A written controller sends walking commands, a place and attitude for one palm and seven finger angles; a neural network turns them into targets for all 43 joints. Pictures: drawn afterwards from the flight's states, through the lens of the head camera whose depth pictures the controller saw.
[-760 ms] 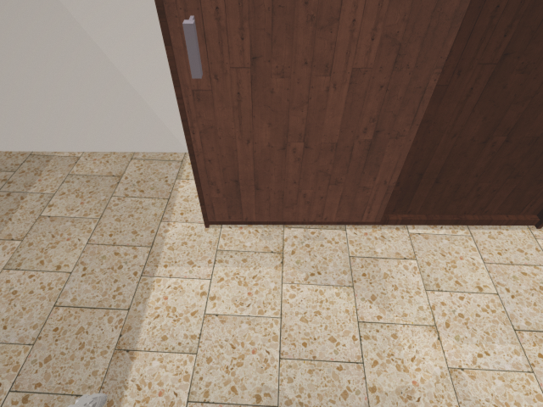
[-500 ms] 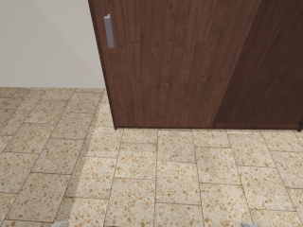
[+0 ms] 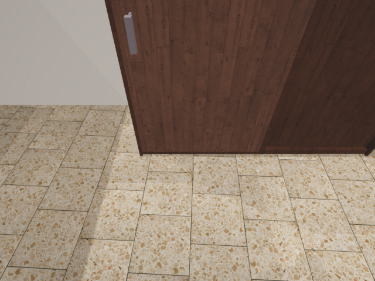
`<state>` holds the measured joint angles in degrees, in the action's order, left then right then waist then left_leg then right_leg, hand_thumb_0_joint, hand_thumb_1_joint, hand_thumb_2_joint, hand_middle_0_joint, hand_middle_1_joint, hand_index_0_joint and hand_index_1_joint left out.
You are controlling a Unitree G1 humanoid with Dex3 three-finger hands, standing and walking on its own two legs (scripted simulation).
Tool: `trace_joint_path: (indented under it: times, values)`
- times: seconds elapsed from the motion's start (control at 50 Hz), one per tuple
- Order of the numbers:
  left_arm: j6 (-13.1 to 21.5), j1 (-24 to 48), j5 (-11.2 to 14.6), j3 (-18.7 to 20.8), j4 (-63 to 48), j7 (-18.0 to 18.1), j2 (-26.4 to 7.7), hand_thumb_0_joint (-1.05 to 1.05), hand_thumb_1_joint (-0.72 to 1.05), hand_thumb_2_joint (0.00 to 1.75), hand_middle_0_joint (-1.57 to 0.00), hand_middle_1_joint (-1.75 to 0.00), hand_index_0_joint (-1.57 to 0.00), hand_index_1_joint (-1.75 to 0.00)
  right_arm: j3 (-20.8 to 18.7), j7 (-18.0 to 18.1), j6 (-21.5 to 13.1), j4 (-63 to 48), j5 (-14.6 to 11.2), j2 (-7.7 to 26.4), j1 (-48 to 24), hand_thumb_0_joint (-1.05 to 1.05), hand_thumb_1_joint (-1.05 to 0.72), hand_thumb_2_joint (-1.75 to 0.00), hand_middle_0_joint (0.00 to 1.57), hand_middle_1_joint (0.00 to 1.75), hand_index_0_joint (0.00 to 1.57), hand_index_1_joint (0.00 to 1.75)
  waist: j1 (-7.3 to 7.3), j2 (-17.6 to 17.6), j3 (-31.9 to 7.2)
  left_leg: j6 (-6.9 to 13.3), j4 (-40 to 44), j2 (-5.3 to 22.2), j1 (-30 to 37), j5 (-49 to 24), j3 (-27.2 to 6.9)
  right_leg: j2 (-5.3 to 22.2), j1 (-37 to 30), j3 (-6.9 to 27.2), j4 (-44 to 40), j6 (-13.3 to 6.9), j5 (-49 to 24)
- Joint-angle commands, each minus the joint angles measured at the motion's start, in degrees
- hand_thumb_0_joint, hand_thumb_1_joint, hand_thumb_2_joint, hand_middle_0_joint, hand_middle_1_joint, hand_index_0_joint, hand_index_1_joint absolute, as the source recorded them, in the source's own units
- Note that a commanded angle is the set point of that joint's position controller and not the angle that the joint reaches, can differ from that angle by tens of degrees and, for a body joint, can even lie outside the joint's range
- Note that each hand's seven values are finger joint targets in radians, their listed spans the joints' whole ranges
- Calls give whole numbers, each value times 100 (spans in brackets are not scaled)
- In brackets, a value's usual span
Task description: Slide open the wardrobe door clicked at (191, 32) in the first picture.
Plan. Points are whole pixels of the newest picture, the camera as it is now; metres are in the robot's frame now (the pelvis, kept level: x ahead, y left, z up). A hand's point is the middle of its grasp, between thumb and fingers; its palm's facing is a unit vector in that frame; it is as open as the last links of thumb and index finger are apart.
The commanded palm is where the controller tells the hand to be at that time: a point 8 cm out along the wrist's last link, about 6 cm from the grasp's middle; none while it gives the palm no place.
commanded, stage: stand and wait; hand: left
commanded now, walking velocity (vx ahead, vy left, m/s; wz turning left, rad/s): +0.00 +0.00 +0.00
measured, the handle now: (132, 33) +1.00 +0.29 +0.08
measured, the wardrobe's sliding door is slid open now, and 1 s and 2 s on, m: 0.00 0.00 0.00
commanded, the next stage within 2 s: look at it before walking up in 0.06 s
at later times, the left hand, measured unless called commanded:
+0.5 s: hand out of the picture +0.08 +0.25 -0.15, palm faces -0.03 -0.94 -0.34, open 7.4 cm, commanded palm none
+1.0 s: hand out of the picture +0.07 +0.23 -0.17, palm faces +0.07 -0.96 -0.27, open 7.4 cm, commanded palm none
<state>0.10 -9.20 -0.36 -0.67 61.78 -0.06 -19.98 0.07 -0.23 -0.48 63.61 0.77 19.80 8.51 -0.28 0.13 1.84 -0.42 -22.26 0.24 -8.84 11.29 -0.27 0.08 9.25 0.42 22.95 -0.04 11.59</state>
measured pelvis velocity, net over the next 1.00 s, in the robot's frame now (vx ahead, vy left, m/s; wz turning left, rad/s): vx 0.03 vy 0.01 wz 0.08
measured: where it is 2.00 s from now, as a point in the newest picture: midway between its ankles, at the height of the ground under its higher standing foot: outside the picture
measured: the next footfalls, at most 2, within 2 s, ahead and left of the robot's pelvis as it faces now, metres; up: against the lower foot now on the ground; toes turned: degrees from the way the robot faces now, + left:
right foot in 1.54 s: +0.34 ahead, -0.04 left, +0.00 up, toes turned +6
left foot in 1.84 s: +0.26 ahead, +0.17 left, +0.00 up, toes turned +12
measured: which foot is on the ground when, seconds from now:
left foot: down 0.00-1.00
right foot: down 0.00-1.00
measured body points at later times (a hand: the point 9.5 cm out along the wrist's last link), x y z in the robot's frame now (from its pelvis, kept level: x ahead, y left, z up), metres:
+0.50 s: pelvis +0.00 +0.00 +0.00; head +0.01 +0.00 +0.45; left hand +0.08 +0.30 -0.13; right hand +0.08 -0.29 -0.13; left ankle +0.01 +0.12 -0.74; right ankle +0.01 -0.12 -0.74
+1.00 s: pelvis +0.03 +0.01 -0.01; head +0.03 +0.02 +0.44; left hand +0.07 +0.28 -0.15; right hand +0.09 -0.26 -0.15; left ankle +0.01 +0.12 -0.73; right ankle +0.01 -0.12 -0.74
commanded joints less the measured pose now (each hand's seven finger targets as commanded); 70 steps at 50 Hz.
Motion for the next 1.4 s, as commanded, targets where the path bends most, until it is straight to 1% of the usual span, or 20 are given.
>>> trace_joint_path:
  times: [0.0, 0.76, 0.82, 0.86, 0.9, 0.92, 0.94, 0.98, 1.02, 1.04, 1.06, 1.08, 1.1, 1.12, 1.14, 1.18, 1.2, 1.24, 1.3, 1.38]
  values:
    - [149, 313, -18, 266, -370, 74, -1176, 0, 90, 90, -20, -30, -20, -30, -236, 84, -143, -386, -25, 1149, -326, 0, -90, -90, 20, 30, 20, 30, 25, -55, -228, 189, 413, 593, -74, -227, -572, 678, 87, 671, -541, -191, 7]
    - [162, 342, -23, 263, -340, 75, -1158, 0, 90, 90, -20, -30, -20, -30, -224, 104, -161, -370, -35, 1176, -458, 0, -90, -90, 20, 30, 20, 30, 21, -8, -383, 175, 466, 651, 229, -841, -561, 673, -129, 572, -504, -163, -822]
    - [26, -155, -39, 161, -181, 107, -500, 0, 90, 90, -20, -30, -20, -30, -60, 49, -19, -271, 10, 427, -57, 0, -90, -90, 20, 30, 20, 30, 72, -122, -410, 100, 177, 504, -111, -86, -491, 697, -247, 464, -427, -34, 349]
    - [-41, -367, -66, 243, -219, 76, -626, 0, 90, 90, -20, -30, -20, -30, -73, 25, 43, -359, 46, 388, -1, 0, -90, -90, 20, 30, 20, 30, 169, -332, 61, 112, -172, 268, -908, 864, -409, 867, -174, 717, -642, -138, 1601]
    - [-43, -659, -93, 383, -314, 77, -849, 0, 90, 90, -20, -30, -20, -30, -110, 19, 72, -541, 48, 302, 51, 0, -90, -90, 20, 30, 20, 30, 270, -1081, 204, 57, -1221, 40, -1636, 1312, 11, 1560, -338, 1378, -1153, -527, 2408]
    - [-21, -788, -105, 434, -387, 92, -900, 0, 90, 90, -20, -30, -20, -30, -161, 15, 74, -672, 43, 347, -1, 0, -90, -90, 20, 30, 20, 30, 340, -1244, 307, 54, -1863, 110, -1924, 1615, 100, 1922, -363, 1663, -1312, -800, 2424]
    - [47, -817, -120, 476, -434, 99, -884, 0, 90, 90, -20, -30, -20, -30, -211, -12, 37, -780, 29, 345, -51, 0, -90, -90, 20, 30, 20, 30, 314, -1086, 399, 71, -2268, 286, -2125, 1662, 78, 2155, -371, 1719, -1297, -1010, 2064]
    - [149, -667, -147, 531, -552, 90, -842, 0, 90, 90, -20, -30, -20, -30, -244, -84, -21, -886, -2, 158, 64, 0, -90, -90, 20, 30, 20, 30, 153, -715, 352, 73, -2200, 453, -1999, 1613, 148, 2170, -395, 1098, -962, -1040, 1083]
    - [162, -474, -137, 551, -635, 66, -750, 0, 90, 90, -20, -30, -20, -30, -249, -126, -51, -839, -8, -47, 545, 0, -90, -90, 20, 30, 20, 30, -100, -635, 223, 58, -1267, 332, -975, 1122, 504, 1892, 138, 266, -431, -702, 728]
    - [126, -439, -104, 548, -664, 57, -656, 0, 90, 90, -20, -30, -20, -30, -271, -112, -62, -706, 6, -46, 1042, 0, -90, -90, 20, 30, 20, 30, -295, -330, 127, 74, -746, 168, -19, 631, 660, 1625, 760, -164, 135, -458, 957]
    - [78, -495, -67, 490, -737, 20, -321, 0, 90, 90, -20, -30, -20, -30, -373, -69, -94, -543, 37, 257, 1704, 0, -90, -90, 20, 30, 20, 30, -529, 685, 46, 285, 37, 523, 686, 1261, -340, 1035, 1501, -703, 1581, -137, 1118]
    - [56, -396, -25, 391, -1021, -38, 160, 0, 90, 90, -20, -30, -20, -30, -543, -10, -133, -467, 108, 858, 2279, 0, -90, -90, 20, 30, 20, 30, -669, 2398, 176, 927, 1142, 2015, 948, 1861, -2889, 170, 2895, -1080, 3507, 275, 2425]
    - [85, 8, -101, 386, -1208, -11, 48, 0, 90, 90, -20, -30, -20, -30, -508, 37, -116, -421, 58, 805, 2363, 0, -90, -90, 20, 30, 20, 30, -649, 1445, 266, 1296, 1355, 2287, 623, 2064, -3453, 348, 3208, -230, 4249, 104, 2310]
    - [128, 103, -121, 421, -1188, -19, 77, 0, 90, 90, -20, -30, -20, -30, -479, 70, -128, -515, 36, 580, 2098, 0, -90, -90, 20, 30, 20, 30, -481, 722, 275, 1403, 1232, 2196, 398, 2203, -3310, 530, 3316, -37, 4641, 47, 1816]
    - [161, 54, -123, 441, -1069, -50, 122, 0, 90, 90, -20, -30, -20, -30, -424, 93, -189, -604, 27, 356, 1799, 0, -90, -90, 20, 30, 20, 30, -384, 475, 439, 1315, 1299, 1963, 85, 2108, -2874, 671, 3253, 48, 4670, 75, 1364]
    - [160, -346, -138, 430, -844, -96, 269, 0, 90, 90, -20, -30, -20, -30, -338, 140, -320, -606, 18, 28, 1515, 0, -90, -90, 20, 30, 20, 30, -127, 482, 371, 1139, 1198, 1494, -51, 889, -1983, 726, 2880, -27, 4337, 174, 786]
    - [145, -503, -132, 407, -769, -97, 347, 0, 90, 90, -20, -30, -20, -30, -329, 156, -365, -547, 1, -42, 1552, 0, -90, -90, 20, 30, 20, 30, -85, 452, 199, 1125, 1089, 1337, 144, 133, -1611, 692, 2776, -106, 4167, 223, 627]
    - [125, -560, -118, 399, -737, -82, 471, 0, 90, 90, -20, -30, -20, -30, -346, 182, -402, -442, -20, -120, 1671, 0, -90, -90, 20, 30, 20, 30, -66, 466, 10, 1188, 945, 1259, 424, -859, -1237, 662, 2704, -200, 3808, 284, 551]
    - [96, -367, -106, 386, -805, -49, 600, 0, 90, 90, -20, -30, -20, -30, -365, 199, -386, -319, -24, -271, 1803, 0, -90, -90, 20, 30, 20, 30, -114, 434, 186, 1249, 935, 1258, 496, -1250, -1015, 667, 2756, -309, 3187, 344, 379]
    - [107, -159, -80, 331, -814, 0, 848, 0, 90, 90, -20, -30, -20, -30, -349, 243, -319, -155, 28, -397, 1891, 0, -90, -90, 20, 30, 20, 30, -181, 611, 338, 1079, 574, 1229, 438, -2325, -536, 497, 2076, -519, 1998, 201, 255]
